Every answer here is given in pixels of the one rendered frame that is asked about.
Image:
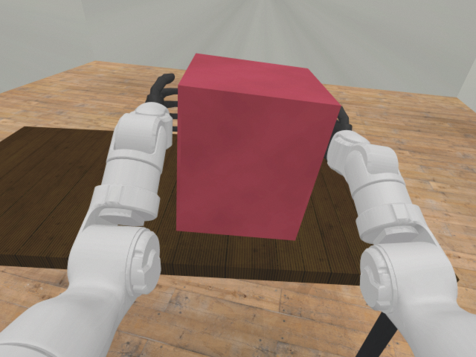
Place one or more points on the right robot hand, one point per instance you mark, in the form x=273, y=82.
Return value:
x=341, y=124

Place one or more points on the robot right upper arm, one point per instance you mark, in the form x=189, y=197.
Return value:
x=413, y=284

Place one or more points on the table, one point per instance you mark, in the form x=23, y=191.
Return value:
x=47, y=180

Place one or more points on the robot left forearm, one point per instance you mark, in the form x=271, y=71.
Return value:
x=128, y=192

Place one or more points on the left robot hand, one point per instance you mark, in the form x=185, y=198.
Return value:
x=158, y=93

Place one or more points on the robot right forearm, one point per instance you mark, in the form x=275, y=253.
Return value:
x=385, y=211

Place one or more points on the robot left upper arm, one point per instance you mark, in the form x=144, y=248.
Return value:
x=110, y=266

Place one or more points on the carton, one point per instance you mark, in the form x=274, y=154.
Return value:
x=251, y=139

